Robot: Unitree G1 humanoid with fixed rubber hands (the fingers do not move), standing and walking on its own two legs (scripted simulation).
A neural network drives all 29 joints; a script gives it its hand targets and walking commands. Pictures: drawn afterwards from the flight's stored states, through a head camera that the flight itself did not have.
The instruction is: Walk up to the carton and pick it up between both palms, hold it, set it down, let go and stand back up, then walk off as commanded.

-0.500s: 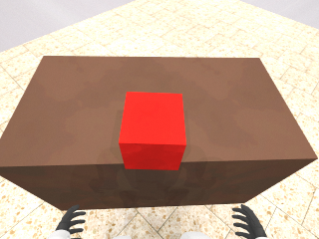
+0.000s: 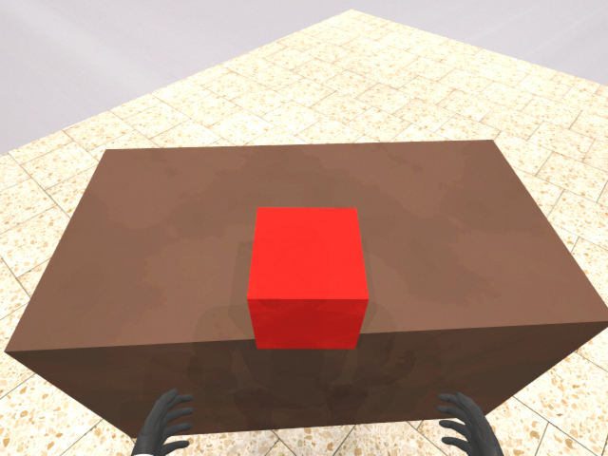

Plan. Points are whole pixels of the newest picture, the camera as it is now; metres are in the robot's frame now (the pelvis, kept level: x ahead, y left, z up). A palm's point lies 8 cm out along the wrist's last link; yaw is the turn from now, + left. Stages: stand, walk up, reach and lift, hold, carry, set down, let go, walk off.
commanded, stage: reach and lift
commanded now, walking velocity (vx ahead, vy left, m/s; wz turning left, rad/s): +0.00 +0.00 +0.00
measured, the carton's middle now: (306, 278) +0.40 +0.01 -0.05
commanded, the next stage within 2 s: none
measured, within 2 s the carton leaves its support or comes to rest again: neither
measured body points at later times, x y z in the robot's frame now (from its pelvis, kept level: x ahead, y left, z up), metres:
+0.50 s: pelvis -0.02 +0.01 +0.00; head -0.04 +0.02 +0.44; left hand +0.14 +0.21 -0.06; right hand +0.16 -0.19 -0.06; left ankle -0.02 +0.12 -0.74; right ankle +0.01 -0.14 -0.74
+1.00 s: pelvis -0.01 +0.00 -0.01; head -0.02 +0.01 +0.44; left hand +0.20 +0.20 -0.05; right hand +0.21 -0.17 -0.04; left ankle -0.02 +0.12 -0.74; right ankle +0.01 -0.14 -0.74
